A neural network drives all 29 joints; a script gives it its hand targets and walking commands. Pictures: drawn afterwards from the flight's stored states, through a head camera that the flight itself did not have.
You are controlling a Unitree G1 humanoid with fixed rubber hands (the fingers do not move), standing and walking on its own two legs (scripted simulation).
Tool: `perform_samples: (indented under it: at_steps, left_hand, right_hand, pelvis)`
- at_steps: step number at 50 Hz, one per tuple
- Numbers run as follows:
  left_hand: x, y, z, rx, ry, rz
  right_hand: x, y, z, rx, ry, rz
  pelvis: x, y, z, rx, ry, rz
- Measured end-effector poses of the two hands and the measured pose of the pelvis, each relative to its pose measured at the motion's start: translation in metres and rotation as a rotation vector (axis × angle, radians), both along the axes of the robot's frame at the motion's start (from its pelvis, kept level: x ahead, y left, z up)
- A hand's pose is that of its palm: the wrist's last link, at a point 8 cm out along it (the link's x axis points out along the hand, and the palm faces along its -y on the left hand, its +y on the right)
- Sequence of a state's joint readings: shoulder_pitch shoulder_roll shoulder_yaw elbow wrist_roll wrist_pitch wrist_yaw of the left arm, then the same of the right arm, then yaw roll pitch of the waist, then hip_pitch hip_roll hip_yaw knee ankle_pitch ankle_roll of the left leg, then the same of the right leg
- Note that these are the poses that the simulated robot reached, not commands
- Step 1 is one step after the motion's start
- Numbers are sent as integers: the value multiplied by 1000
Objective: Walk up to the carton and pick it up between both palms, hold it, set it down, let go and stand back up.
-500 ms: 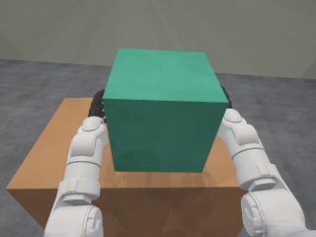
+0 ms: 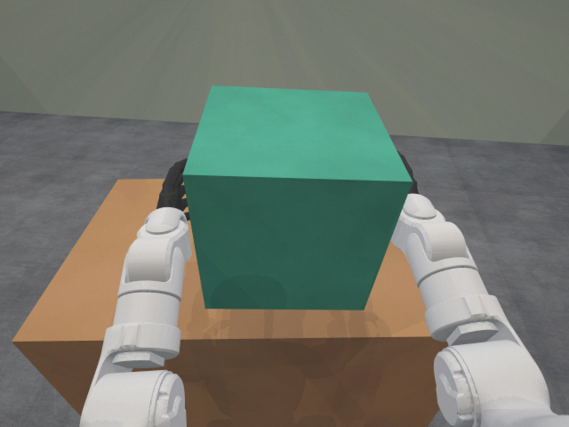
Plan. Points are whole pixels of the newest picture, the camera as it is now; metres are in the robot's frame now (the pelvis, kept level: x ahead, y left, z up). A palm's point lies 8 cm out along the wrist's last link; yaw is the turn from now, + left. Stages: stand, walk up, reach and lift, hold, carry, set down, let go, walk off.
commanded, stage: hold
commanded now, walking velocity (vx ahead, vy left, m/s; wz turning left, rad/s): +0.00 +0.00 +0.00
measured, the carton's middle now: (288, 198) +0.41 +0.00 +0.18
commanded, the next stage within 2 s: none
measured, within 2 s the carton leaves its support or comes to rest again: neither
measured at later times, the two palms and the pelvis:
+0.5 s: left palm (172, 212) +0.38 +0.16 +0.18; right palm (401, 198) +0.38 -0.16 +0.19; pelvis +0.00 +0.00 +0.00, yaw +0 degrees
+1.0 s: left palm (170, 211) +0.37 +0.16 +0.19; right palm (402, 196) +0.38 -0.16 +0.19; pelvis +0.00 +0.00 +0.00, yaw +0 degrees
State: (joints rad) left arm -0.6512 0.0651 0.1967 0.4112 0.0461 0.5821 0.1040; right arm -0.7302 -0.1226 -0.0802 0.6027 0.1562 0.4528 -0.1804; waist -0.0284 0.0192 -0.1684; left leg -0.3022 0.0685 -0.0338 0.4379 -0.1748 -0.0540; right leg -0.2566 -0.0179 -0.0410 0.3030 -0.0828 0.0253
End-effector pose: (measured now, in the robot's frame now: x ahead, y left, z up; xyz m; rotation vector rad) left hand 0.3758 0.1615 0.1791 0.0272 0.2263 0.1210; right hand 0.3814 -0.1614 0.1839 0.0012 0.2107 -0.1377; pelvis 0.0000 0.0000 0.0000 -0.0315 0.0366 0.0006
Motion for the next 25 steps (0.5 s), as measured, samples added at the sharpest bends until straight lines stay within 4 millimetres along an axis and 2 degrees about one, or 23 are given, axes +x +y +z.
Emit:
perform_samples:
  at_steps: [25]
  left_hand:
    - [1,1,2,6,-2,0]
  right_hand:
    - [1,1,2,1,-7,1]
  pelvis:
    - [1,0,0,0,1,1]
